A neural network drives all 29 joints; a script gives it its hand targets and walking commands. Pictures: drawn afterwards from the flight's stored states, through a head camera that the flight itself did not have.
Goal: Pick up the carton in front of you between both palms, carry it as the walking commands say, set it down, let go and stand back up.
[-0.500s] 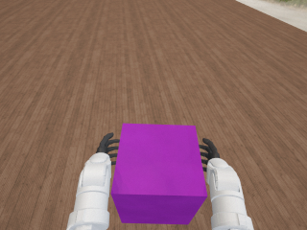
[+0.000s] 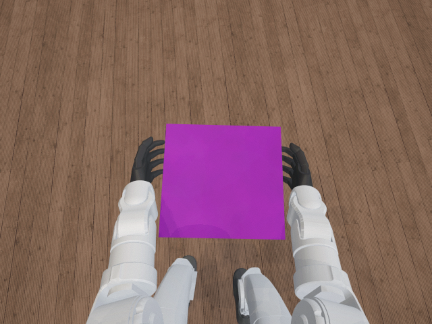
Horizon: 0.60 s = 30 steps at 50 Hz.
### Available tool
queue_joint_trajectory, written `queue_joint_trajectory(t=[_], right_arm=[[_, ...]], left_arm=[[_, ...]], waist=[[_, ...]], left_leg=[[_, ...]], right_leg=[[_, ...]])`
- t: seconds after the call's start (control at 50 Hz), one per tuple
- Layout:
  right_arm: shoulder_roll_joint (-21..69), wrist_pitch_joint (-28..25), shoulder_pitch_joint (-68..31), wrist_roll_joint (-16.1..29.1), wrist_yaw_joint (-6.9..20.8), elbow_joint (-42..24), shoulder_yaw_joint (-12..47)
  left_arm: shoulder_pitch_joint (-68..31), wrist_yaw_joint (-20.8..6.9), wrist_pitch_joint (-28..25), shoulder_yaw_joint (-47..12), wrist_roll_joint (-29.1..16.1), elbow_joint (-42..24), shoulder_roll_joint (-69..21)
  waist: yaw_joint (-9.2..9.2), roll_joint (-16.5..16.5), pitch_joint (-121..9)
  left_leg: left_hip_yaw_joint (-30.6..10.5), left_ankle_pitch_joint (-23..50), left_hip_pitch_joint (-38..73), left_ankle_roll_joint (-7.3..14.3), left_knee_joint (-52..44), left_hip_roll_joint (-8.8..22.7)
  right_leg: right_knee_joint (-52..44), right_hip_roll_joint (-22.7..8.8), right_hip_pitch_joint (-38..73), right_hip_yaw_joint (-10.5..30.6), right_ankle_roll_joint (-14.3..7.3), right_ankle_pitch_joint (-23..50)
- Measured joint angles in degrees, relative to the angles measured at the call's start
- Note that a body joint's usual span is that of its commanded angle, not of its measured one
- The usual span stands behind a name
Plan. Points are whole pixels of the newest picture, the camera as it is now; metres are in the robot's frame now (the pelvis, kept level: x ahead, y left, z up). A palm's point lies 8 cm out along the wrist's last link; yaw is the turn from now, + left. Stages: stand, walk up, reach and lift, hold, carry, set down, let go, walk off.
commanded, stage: set down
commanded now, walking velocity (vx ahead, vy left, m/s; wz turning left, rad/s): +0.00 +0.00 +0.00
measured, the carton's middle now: (220, 189) +0.36 +0.02 -0.15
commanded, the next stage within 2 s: none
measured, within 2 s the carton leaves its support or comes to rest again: rests again in 1.96 s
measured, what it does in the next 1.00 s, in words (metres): lowers itself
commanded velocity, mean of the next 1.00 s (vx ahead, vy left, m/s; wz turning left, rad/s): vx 0.00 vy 0.00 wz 0.00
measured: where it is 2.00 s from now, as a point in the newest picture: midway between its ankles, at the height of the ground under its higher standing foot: (213, 300)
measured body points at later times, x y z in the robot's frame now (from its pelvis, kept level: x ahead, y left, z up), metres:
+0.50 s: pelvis -0.04 +0.00 -0.14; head +0.20 +0.01 +0.25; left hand +0.41 +0.17 -0.22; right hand +0.43 -0.13 -0.22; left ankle +0.06 +0.13 -0.69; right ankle +0.03 -0.11 -0.69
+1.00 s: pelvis -0.06 +0.00 -0.26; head +0.25 +0.00 +0.07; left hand +0.42 +0.17 -0.38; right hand +0.47 -0.13 -0.38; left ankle +0.06 +0.13 -0.69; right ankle +0.03 -0.11 -0.69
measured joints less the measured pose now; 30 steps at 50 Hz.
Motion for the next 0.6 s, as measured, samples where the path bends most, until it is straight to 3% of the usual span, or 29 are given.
queue_joint_trajectory(t=[0.14,0.36,0.6], right_arm=[[-2.0,-1.4,-4.4,4.9,-1.2,-0.3,1.8],[-4.5,4.1,-14.6,2.6,0.1,4.9,-2.1],[-9.3,3.6,-22.6,4.4,0.3,10.3,-0.2]], left_arm=[[-3.7,1.0,-1.3,-0.2,-3.8,-1.5,1.0],[-13.0,1.7,4.3,4.8,-1.3,1.4,1.0],[-18.3,4.6,4.0,4.4,-3.6,3.3,2.3]], waist=[[0.06,-0.4,-6.1],[0.19,-0.3,-12.2],[0.38,-0.1,-13.9]], left_leg=[[-0.7,-2.7,-18.3,-0.8,11.3,-0.6],[-0.7,-6.6,-35.9,-1.0,25.8,-1.8],[-0.4,-9.7,-53.1,-1.4,39.4,-3.1]], right_leg=[[11.6,1.2,-18.4,0.2,0.3,-2.7],[26.3,1.9,-36.0,0.2,1.0,-7.0],[40.1,2.8,-53.0,0.2,1.9,-10.5]])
